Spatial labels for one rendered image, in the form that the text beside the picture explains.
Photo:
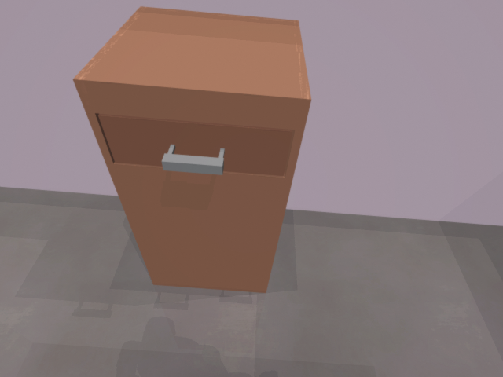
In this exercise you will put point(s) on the cabinet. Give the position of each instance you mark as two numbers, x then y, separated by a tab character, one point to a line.
202	230

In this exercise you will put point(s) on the drawer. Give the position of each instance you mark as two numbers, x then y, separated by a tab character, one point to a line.
248	149

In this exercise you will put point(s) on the handle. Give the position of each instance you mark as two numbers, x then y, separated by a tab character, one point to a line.
193	164

